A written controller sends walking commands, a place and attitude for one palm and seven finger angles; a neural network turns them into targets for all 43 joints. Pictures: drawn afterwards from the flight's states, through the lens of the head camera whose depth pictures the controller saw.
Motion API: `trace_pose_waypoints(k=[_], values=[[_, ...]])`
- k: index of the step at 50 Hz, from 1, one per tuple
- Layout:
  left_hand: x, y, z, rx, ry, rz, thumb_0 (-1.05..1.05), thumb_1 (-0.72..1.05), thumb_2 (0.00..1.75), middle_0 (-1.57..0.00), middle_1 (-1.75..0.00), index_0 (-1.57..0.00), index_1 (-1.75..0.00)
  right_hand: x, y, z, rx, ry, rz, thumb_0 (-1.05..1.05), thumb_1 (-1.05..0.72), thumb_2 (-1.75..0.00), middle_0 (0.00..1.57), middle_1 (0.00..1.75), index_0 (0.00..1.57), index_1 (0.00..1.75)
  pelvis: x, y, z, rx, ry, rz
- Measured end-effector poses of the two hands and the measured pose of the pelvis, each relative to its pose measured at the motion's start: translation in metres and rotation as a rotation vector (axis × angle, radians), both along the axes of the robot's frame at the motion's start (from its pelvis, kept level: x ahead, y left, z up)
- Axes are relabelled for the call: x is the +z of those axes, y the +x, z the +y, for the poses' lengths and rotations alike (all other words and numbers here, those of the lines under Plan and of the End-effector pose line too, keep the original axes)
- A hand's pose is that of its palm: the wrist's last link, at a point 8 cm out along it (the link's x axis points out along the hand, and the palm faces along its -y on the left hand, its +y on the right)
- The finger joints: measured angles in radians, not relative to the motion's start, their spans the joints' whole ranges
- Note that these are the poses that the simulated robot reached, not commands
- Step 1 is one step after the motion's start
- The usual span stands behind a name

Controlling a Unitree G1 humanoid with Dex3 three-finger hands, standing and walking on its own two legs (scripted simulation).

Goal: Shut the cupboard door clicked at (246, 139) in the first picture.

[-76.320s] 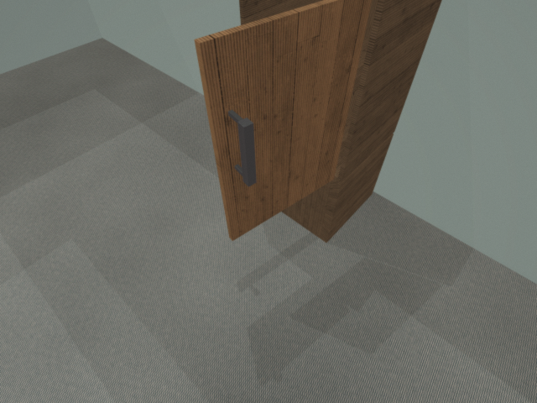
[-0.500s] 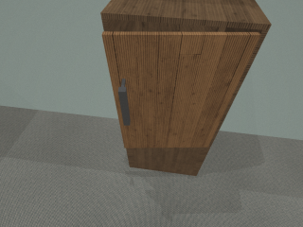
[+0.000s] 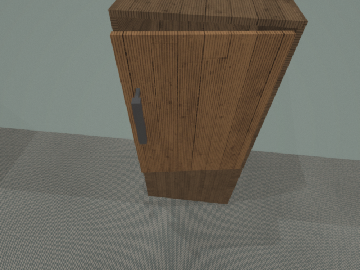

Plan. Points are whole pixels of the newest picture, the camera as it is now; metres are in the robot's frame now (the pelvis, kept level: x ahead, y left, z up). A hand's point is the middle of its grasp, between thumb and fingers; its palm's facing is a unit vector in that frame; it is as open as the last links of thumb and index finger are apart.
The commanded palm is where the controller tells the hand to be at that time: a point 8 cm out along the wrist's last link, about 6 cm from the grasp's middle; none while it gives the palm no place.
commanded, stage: look again from close up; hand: left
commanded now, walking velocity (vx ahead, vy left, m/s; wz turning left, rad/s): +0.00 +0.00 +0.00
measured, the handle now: (140, 117) +0.52 +0.13 +0.02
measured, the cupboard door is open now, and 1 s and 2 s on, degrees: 9 9 9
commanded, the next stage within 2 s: shuffle to correct the standing spot in 0.42 s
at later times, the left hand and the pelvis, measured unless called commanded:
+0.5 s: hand out of the picture +0.06 +0.19 -0.17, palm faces -0.04 -0.97 -0.24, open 7.4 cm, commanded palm none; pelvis +0.03 +0.00 +0.00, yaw -2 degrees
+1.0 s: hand out of the picture +0.02 +0.14 -0.19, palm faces +0.07 -0.98 -0.17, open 7.4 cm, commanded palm none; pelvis +0.08 -0.03 -0.01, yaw +3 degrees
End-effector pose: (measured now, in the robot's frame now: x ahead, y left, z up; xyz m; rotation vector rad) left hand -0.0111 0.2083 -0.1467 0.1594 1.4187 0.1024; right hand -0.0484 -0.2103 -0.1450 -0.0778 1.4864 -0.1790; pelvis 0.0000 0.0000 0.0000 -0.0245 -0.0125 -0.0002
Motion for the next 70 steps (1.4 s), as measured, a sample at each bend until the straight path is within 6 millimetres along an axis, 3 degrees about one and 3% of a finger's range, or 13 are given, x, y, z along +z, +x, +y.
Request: trace_pose_waypoints(k=[7, 23, 32, 38, 45, 51, 54, 57, 62, 67, 70], values=[[0.005, 0.015, 0.017, 0.008, 0.05, -0.05, 0.01, 0.91, 0.9, -0.2, -0.29, -0.2, -0.3, -0.011, 0.041, 0.008, 0.04, 0.023, -0.101, 0.01, -0.91, -0.9, 0.2, 0.3, 0.2, 0.3, -0.004, 0.008, 0.005, -0.003, 0.017, -0.001], [0.008, 0.058, 0.031, -0.028, 0.062, -0.099, 0.01, 0.91, 0.9, -0.2, -0.29, -0.2, -0.3, 0.01, 0.113, -0.035, 0.086, -0.082, -0.218, 0.01, -0.91, -0.9, 0.2, 0.3, 0.2, 0.3, 0.001, 0.025, 0.0, -0.027, 0.03, 0.004], [0.005, 0.077, 0.035, -0.038, 0.064, -0.111, 0.0, 0.91, 0.9, -0.2, -0.29, -0.2, -0.3, 0.018, 0.139, -0.046, 0.106, -0.116, -0.24, 0.0, -0.91, -0.9, 0.2, 0.3, 0.2, 0.3, 0.001, 0.034, -0.003, -0.022, 0.028, 0.008], [-0.001, 0.073, 0.023, -0.015, 0.042, -0.073, 0.0, 0.91, 0.9, -0.2, -0.29, -0.19, -0.3, 0.01, 0.139, -0.039, 0.11, -0.083, -0.199, 0.0, -0.91, -0.9, 0.2, 0.3, 0.2, 0.3, -0.002, 0.046, -0.01, -0.003, 0.037, 0.023], [-0.005, 0.053, -0.001, 0.051, 0.031, -0.007, 0.0, 0.91, 0.9, -0.2, -0.29, -0.19, -0.3, -0.002, 0.138, -0.042, 0.109, -0.058, -0.125, 0.0, -0.91, -0.9, 0.2, 0.3, 0.2, 0.3, -0.007, 0.063, -0.025, 0.025, 0.017, 0.038], [-0.02, 0.024, -0.02, 0.111, -0.015, 0.104, 0.0, 0.91, 0.9, -0.2, -0.29, -0.19, -0.3, -0.001, 0.162, -0.046, 0.127, -0.099, -0.117, 0.01, -0.91, -0.9, 0.2, 0.3, 0.2, 0.3, -0.015, 0.081, -0.028, 0.037, 0.008, 0.021], [-0.02, 0.022, -0.028, 0.095, -0.042, 0.167, 0.0, 0.91, 0.9, -0.2, -0.29, -0.19, -0.3, 0.006, 0.172, -0.047, 0.104, -0.115, -0.165, 0.0, -0.91, -0.9, 0.2, 0.3, 0.2, 0.3, -0.012, 0.086, -0.03, 0.007, 0.015, 0.014], [-0.015, 0.039, -0.032, 0.086, -0.049, 0.152, 0.01, 0.91, 0.9, -0.2, -0.29, -0.19, -0.3, 0.014, 0.169, -0.054, 0.088, -0.125, -0.167, 0.0, -0.91, -0.9, 0.2, 0.3, 0.2, 0.3, -0.004, 0.089, -0.036, 0.003, 0.005, 0.013], [-0.004, 0.089, -0.039, 0.086, -0.035, 0.029, 0.01, 0.91, 0.9, -0.2, -0.29, -0.19, -0.3, 0.018, 0.16, -0.073, 0.091, -0.111, -0.111, 0.0, -0.91, -0.9, 0.21, 0.3, 0.2, 0.3, 0.004, 0.093, -0.053, 0.009, -0.01, 0.022], [-0.003, 0.138, -0.053, 0.05, 0.02, -0.11, 0.0, 0.91, 0.9, -0.2, -0.29, -0.19, -0.3, 0.001, 0.16, -0.106, 0.073, -0.084, -0.089, 0.0, -0.91, -0.9, 0.21, 0.3, 0.21, 0.3, -0.007, 0.102, -0.082, 0.023, 0.011, 0.024], [-0.005, 0.155, -0.064, 0.038, 0.046, -0.154, 0.0, 0.91, 0.9, -0.2, -0.29, -0.19, -0.3, -0.012, 0.166, -0.123, 0.068, -0.076, -0.086, 0.0, -0.91, -0.9, 0.2, 0.3, 0.2, 0.3, -0.016, 0.106, -0.093, 0.024, 0.012, 0.021]])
